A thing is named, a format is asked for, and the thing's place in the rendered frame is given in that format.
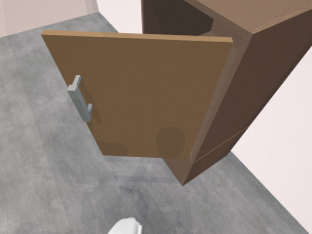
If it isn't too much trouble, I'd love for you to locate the handle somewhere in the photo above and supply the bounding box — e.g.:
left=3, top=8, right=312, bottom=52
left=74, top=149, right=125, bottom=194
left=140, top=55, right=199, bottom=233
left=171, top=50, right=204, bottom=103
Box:
left=67, top=75, right=93, bottom=122

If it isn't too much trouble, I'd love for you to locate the left robot thigh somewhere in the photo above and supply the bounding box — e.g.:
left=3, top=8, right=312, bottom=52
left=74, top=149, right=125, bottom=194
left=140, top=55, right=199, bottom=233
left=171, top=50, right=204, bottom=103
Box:
left=107, top=218, right=142, bottom=234

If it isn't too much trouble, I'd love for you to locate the cupboard door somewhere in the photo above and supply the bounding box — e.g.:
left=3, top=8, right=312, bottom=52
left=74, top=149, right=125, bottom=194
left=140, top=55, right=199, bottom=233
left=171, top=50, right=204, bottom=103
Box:
left=41, top=29, right=233, bottom=160

